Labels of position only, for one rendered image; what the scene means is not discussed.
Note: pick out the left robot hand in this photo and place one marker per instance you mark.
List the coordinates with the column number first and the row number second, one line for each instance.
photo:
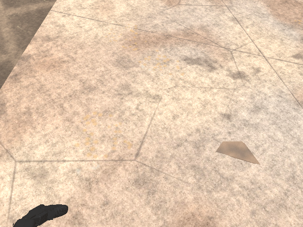
column 40, row 214

